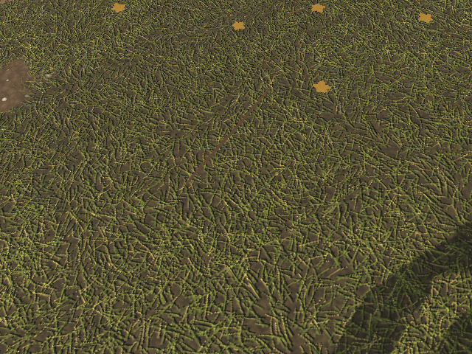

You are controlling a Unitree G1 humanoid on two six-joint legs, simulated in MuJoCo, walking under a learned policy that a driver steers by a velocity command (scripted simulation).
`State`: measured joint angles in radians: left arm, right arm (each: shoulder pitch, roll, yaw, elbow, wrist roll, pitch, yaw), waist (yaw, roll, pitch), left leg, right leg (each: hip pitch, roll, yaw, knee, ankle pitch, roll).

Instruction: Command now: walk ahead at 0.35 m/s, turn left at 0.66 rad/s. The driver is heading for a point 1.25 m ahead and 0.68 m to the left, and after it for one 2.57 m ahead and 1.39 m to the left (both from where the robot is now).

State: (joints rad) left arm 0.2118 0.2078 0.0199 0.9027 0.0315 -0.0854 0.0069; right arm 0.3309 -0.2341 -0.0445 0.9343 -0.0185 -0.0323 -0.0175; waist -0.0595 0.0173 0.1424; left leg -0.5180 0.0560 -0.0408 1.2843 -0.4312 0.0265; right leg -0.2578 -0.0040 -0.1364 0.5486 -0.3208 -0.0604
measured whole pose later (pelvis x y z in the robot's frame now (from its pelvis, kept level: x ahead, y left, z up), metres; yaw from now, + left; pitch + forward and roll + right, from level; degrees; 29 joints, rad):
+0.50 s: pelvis +0.21 +0.02 +0.00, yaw +27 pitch +1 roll -2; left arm 0.05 0.28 0.03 0.67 0.02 0.06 0.03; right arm 0.25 -0.31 -0.09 0.70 0.00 0.06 0.01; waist -0.05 -0.01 0.07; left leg -0.35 -0.20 -0.24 0.47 -0.10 0.09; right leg -0.60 -0.01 0.15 0.96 -0.33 0.07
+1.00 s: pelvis +0.30 -0.04 +0.01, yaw +51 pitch +0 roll +2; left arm 0.20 0.26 0.01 0.67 0.01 0.02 0.02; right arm 0.23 -0.38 -0.09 0.71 0.00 0.09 0.03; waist 0.01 0.06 0.06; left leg -0.49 -0.08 -0.14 1.14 -0.39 -0.06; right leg -0.22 0.00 -0.05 0.40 -0.19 -0.06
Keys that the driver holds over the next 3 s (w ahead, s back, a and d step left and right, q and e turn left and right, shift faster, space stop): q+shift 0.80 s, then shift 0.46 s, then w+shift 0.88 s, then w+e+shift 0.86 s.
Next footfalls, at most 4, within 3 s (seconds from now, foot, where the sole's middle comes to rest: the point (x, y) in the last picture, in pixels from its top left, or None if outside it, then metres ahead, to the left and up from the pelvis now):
0.14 left None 0.29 0.10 -0.77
0.70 right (262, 340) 0.40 -0.05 -0.77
1.24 left None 0.21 0.04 -0.77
1.66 right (234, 310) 0.48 0.02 -0.77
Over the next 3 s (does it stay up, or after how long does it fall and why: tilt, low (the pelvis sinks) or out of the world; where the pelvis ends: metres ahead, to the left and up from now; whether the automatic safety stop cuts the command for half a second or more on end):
stays up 1.09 0.92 -0.19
